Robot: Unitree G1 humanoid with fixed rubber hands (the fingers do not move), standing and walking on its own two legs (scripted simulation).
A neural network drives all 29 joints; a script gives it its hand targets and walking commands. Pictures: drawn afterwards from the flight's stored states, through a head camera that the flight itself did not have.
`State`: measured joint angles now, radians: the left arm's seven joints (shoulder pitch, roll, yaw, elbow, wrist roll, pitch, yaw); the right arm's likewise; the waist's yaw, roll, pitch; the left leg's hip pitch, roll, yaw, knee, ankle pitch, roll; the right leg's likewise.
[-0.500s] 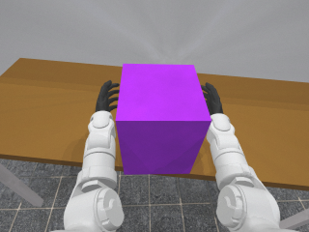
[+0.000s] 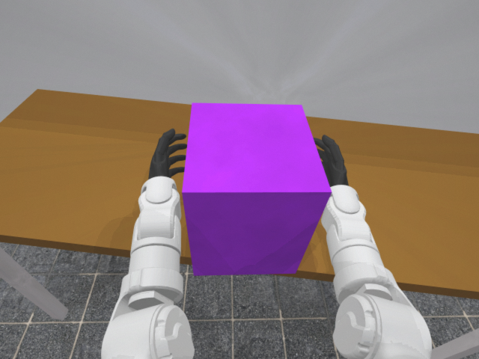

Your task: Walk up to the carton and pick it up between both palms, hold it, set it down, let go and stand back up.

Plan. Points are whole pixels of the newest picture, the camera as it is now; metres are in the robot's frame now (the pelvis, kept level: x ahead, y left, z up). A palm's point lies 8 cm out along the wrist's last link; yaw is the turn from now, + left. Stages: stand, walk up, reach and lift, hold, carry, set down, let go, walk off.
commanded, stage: reach and lift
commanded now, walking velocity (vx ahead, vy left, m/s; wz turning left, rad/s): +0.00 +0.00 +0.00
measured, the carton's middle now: (246, 192) +0.41 +0.03 +0.05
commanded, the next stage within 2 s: none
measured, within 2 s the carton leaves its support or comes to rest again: leaves its support in 1.12 s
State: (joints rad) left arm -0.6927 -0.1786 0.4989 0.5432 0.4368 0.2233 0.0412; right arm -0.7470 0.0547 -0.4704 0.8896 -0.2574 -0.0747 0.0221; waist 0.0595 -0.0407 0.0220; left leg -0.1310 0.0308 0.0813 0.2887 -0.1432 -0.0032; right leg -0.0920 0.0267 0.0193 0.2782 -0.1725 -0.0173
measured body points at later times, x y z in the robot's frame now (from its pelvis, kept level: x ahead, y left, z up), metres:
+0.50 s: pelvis +0.00 +0.00 +0.00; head +0.01 +0.01 +0.45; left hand +0.39 +0.18 +0.11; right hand +0.42 -0.12 +0.11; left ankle +0.01 +0.12 -0.75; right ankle -0.01 -0.11 -0.75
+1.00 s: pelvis +0.00 +0.00 +0.00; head +0.00 +0.02 +0.45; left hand +0.39 +0.18 +0.11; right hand +0.41 -0.12 +0.11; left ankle +0.01 +0.12 -0.75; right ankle -0.01 -0.11 -0.75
